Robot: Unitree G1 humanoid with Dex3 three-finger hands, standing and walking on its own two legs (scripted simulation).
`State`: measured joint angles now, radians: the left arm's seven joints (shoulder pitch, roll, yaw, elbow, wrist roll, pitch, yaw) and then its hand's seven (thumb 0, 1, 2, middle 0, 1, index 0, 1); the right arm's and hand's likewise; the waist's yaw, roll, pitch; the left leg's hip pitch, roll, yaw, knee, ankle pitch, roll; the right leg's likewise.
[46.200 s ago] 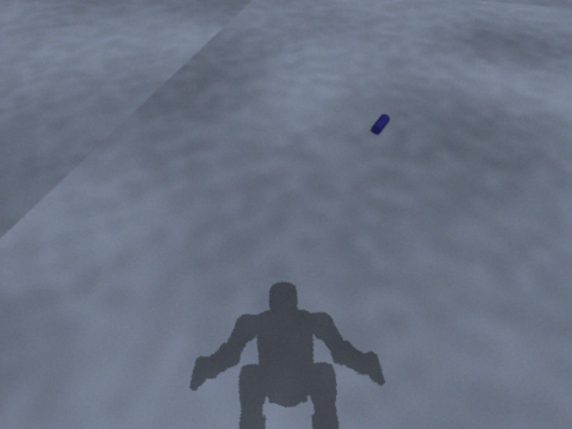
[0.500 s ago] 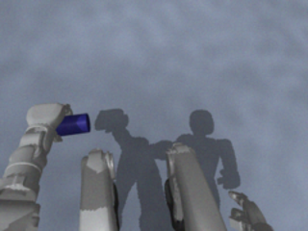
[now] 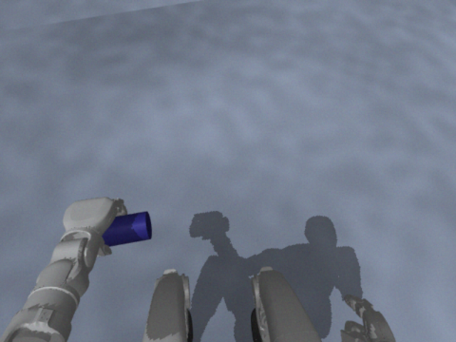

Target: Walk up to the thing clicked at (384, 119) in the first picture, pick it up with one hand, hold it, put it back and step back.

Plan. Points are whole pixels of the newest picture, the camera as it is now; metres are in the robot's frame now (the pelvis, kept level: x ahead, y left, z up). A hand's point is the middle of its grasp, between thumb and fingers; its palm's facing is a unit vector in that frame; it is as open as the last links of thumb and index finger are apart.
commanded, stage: lift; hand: left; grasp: from above
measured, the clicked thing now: (116, 230) +0.35 +0.22 -0.12
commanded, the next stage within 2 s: hold in 0.60 s
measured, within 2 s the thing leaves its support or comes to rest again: neither
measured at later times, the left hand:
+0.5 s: hand (83, 206) +0.34 +0.23 +0.02, palm faces -0.47 -0.06 -0.88, open 9.0 cm
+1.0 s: hand (70, 184) +0.36 +0.23 +0.07, palm faces -0.47 -0.04 -0.88, open 9.0 cm
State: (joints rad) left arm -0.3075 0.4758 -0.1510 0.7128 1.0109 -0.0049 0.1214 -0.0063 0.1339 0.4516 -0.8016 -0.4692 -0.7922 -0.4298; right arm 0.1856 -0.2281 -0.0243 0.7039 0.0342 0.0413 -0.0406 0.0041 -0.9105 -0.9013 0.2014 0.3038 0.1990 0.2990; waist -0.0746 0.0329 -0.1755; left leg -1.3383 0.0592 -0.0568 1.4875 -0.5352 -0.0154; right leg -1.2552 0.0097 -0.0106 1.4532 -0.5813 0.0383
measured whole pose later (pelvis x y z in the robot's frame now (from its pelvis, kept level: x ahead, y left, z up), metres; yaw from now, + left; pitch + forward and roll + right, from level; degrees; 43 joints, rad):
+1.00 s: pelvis +0.06 +0.00 +0.15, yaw +0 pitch +6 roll -1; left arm -0.26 0.41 -0.19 0.79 1.04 -0.06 0.08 -0.01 0.13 0.47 -0.83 -0.39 -0.81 -0.39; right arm 0.24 -0.25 -0.05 0.71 0.04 0.06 -0.03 0.01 -0.90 -0.90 0.20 0.30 0.20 0.30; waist -0.04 0.02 -0.07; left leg -0.49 0.04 0.02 0.70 -0.32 -0.01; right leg -0.44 -0.02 0.03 0.69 -0.36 0.04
